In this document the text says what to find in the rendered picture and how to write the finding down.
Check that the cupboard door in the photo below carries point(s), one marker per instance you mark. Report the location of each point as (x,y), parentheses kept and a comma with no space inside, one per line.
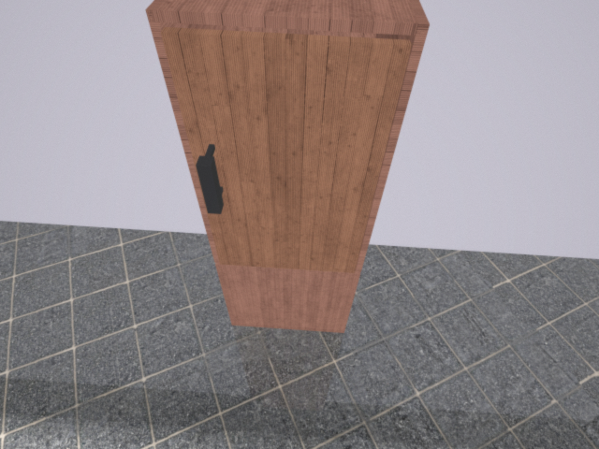
(300,125)

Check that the handle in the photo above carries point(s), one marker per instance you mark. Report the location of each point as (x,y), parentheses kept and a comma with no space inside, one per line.
(208,177)

